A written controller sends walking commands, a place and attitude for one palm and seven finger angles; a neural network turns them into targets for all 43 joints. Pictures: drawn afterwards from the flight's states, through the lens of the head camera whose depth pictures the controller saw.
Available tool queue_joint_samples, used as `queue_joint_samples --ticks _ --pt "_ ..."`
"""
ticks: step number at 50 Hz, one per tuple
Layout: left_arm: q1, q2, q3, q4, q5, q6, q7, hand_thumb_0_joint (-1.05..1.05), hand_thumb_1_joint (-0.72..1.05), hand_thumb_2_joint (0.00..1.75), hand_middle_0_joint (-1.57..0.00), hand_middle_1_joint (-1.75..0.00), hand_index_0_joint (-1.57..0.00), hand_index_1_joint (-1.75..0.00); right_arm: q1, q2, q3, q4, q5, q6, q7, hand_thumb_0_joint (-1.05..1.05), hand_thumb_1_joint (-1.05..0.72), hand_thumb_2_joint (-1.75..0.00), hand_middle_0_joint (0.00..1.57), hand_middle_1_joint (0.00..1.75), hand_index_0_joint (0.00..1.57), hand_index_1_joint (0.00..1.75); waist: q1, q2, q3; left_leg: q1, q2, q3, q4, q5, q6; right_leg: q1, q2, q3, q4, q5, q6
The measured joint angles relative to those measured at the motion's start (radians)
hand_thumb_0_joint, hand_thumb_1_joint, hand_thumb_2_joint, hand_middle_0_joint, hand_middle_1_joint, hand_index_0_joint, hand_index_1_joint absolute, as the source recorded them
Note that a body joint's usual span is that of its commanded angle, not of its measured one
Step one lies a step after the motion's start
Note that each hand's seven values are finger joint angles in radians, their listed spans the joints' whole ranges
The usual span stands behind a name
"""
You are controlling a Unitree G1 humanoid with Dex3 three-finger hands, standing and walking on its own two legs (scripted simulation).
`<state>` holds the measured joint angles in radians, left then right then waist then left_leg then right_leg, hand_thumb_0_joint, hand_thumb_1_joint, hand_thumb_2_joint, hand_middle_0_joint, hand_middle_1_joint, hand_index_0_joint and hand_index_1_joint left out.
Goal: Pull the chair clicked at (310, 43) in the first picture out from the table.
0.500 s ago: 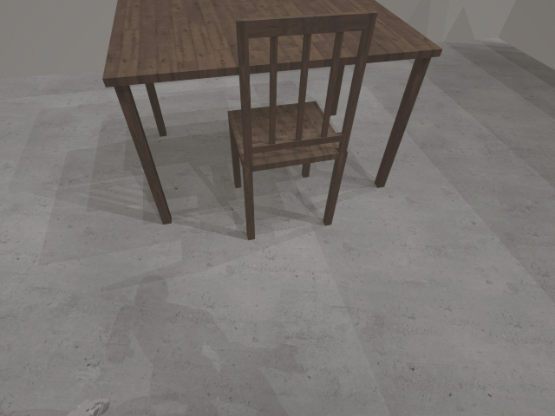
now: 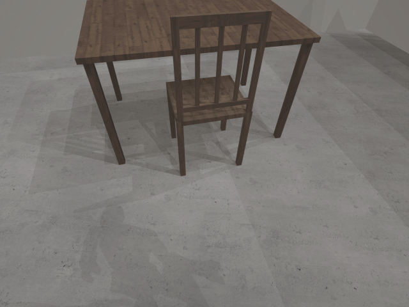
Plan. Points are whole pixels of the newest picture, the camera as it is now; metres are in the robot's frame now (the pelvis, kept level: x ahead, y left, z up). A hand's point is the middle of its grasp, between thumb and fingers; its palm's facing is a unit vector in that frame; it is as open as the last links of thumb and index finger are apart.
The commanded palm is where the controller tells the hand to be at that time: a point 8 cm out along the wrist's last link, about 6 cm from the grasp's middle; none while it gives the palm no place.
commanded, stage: stand and wait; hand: left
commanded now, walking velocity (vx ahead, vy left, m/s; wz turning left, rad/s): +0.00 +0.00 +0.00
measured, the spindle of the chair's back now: (218, 68) +1.06 +0.00 -0.07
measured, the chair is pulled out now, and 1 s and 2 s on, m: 0.00 0.00 0.00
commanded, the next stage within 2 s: look at it before walking up in 0.54 s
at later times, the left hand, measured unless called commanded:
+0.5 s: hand out of the picture +0.07 +0.23 -0.15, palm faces -0.03 -0.95 -0.32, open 7.3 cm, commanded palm none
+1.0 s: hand out of the picture +0.07 +0.23 -0.16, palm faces -0.02 -0.95 -0.32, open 7.3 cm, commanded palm none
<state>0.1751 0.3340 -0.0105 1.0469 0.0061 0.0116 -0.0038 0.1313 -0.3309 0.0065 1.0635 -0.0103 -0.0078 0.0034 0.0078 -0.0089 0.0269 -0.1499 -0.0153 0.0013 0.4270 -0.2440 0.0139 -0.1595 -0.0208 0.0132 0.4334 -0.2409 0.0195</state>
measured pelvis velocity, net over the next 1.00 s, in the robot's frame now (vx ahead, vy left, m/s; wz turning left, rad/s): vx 0.00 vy -0.01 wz -0.01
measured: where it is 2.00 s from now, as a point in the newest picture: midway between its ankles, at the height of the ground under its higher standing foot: outside the picture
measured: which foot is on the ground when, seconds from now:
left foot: down 0.00-1.00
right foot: down 0.00-1.00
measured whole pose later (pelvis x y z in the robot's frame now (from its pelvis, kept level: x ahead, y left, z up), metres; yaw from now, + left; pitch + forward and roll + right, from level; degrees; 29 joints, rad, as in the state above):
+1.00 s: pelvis +0.00 -0.01 +0.00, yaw +0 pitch -2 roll +0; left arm 0.15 0.33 0.00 1.09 0.01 0.00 0.00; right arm 0.13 -0.32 0.01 1.12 -0.01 -0.01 0.00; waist 0.01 -0.01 0.03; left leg -0.13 0.01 0.00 0.36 -0.21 -0.01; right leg -0.14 0.00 0.01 0.38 -0.21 0.00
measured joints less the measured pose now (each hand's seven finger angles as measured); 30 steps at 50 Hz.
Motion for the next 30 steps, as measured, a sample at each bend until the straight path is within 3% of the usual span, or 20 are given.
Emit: queue_joint_samples --ticks 30 --pt "-0.030 -0.010 0.003 0.029 0.000 -0.016 0.002 0.00 0.91 0.90 -0.20 -0.30 -0.20 -0.30 0.005 0.013 0.000 0.053 0.001 -0.005 0.003 0.01 -0.90 -0.90 0.20 0.30 0.20 0.30 -0.008 0.003 -0.005 0.005 0.020 0.000 -0.046 0.036 -0.020 -0.001 0.020 0.000 -0.040 0.035 -0.018"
